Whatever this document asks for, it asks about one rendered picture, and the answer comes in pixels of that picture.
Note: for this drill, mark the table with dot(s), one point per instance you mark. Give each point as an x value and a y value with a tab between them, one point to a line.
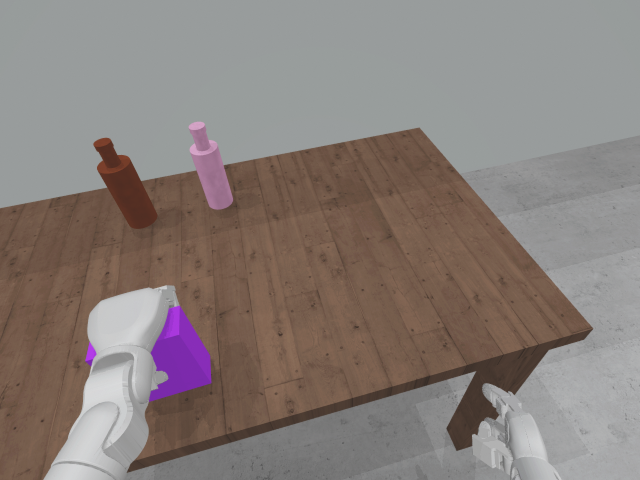
339	275

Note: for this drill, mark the left robot hand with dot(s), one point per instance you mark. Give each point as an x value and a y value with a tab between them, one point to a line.
134	318

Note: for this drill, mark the robot right forearm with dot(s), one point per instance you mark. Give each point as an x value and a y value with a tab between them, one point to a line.
532	468

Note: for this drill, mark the robot left forearm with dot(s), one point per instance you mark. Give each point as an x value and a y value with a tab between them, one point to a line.
111	430

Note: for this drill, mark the right robot hand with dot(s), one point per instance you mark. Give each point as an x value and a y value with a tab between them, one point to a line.
498	445

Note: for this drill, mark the sponge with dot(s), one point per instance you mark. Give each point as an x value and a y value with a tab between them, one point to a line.
180	353

